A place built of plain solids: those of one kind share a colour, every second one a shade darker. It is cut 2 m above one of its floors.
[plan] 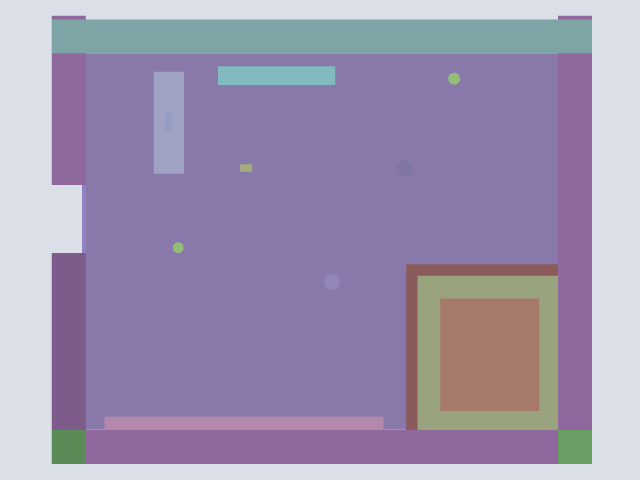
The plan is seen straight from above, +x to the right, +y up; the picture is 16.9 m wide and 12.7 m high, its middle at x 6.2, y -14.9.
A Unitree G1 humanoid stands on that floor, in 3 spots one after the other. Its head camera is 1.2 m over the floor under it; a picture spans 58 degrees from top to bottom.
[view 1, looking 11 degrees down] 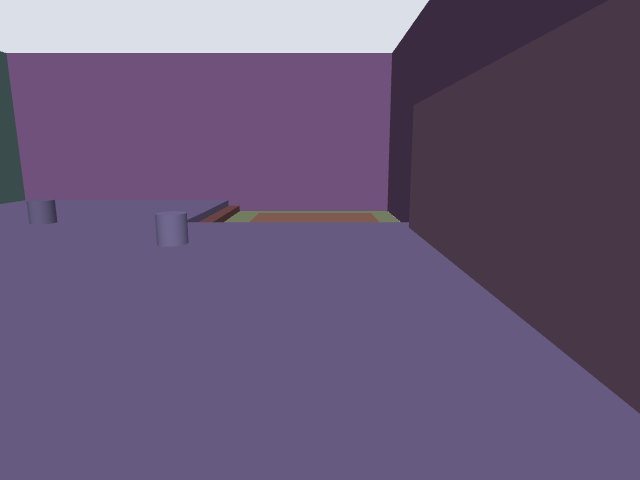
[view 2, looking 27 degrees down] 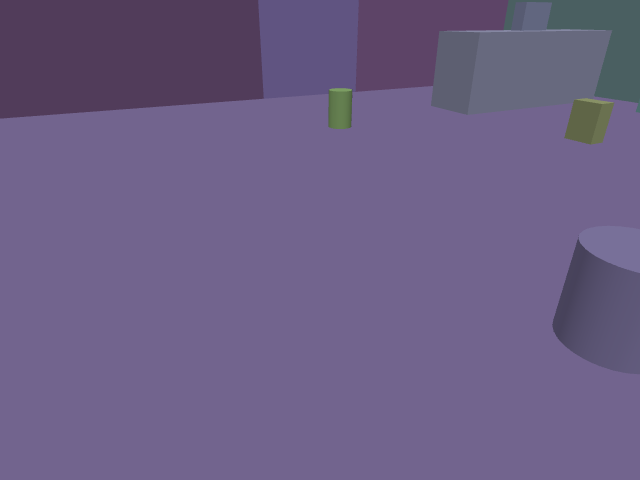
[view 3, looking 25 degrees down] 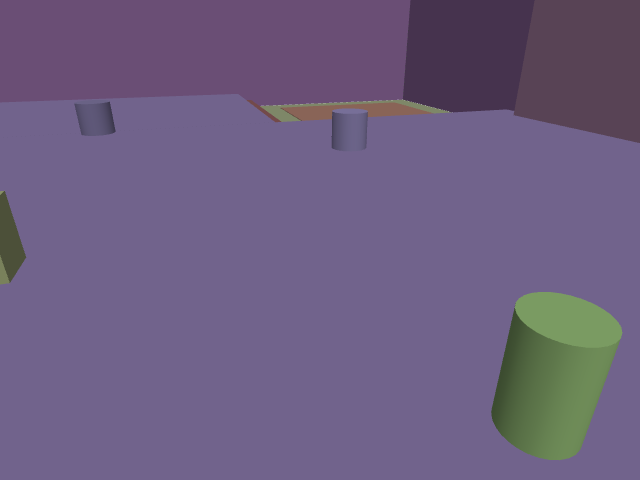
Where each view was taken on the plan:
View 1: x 0.60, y -18.06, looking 0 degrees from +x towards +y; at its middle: floor_main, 6.29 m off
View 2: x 7.28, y -17.73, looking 154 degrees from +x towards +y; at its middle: floor_main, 2.64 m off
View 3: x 1.65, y -14.06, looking -18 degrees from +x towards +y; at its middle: floor_main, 2.84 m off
